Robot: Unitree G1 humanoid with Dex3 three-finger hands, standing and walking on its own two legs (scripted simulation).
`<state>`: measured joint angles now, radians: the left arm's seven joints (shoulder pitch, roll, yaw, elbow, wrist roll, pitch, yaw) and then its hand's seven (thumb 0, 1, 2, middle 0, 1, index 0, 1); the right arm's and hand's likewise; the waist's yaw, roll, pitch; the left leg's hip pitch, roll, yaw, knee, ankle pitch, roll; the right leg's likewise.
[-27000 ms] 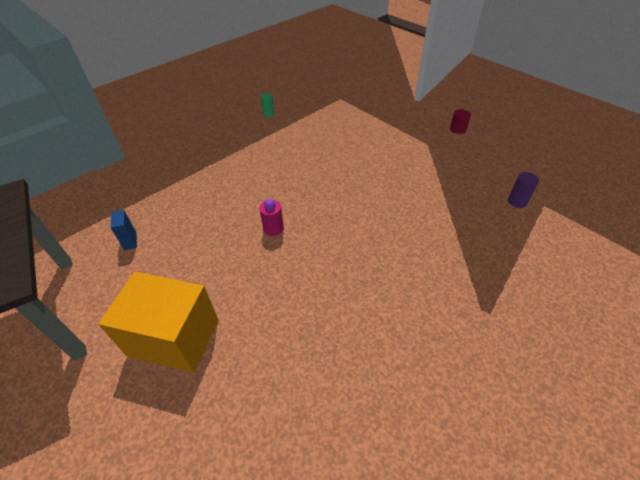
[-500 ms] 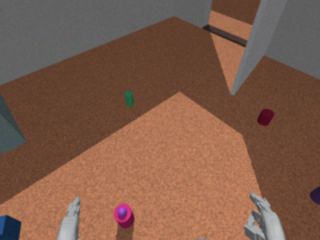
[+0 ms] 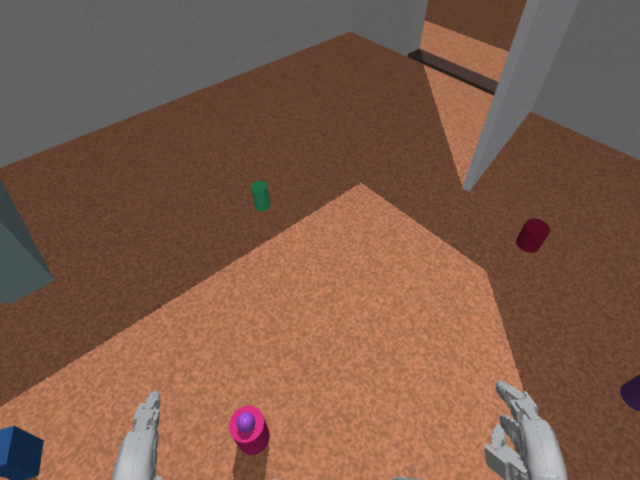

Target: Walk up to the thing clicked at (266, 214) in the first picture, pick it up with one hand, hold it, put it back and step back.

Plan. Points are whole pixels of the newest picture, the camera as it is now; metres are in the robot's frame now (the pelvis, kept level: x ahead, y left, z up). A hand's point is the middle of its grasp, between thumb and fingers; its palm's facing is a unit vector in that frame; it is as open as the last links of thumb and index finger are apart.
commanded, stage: home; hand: left
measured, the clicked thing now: (249, 428) +0.37 +0.21 -0.64
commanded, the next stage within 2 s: stand in 0.58 s
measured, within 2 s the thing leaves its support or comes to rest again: neither
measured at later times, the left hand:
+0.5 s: hand (182, 462) +0.17 +0.19 -0.06, palm faces +0.10 -0.96 -0.27, open 17.5 cm
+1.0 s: hand (182, 473) +0.16 +0.19 -0.08, palm faces +0.00 -0.95 -0.32, open 12.4 cm
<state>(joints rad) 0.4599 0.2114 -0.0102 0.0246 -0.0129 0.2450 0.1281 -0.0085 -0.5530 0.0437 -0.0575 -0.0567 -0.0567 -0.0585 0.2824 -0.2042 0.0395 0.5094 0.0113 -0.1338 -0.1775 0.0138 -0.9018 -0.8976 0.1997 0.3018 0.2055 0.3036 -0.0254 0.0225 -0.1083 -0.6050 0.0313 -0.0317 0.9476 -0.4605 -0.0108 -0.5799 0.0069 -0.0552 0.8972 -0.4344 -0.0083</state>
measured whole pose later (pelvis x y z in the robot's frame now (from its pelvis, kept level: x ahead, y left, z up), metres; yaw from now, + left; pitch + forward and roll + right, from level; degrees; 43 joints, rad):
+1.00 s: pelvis -0.01 +0.00 +0.01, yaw +0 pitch +3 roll -1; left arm 0.32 0.25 -0.02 0.29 0.07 0.10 0.06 0.00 0.10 0.63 -0.19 -0.27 -0.19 -0.27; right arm 0.21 -0.23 0.03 0.66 -0.08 -0.08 -0.09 0.01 -0.90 -0.90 0.20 0.30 0.21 0.30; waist 0.00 -0.01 -0.04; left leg -0.52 0.01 -0.01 0.90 -0.43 0.00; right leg -0.52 -0.01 -0.03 0.88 -0.42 -0.01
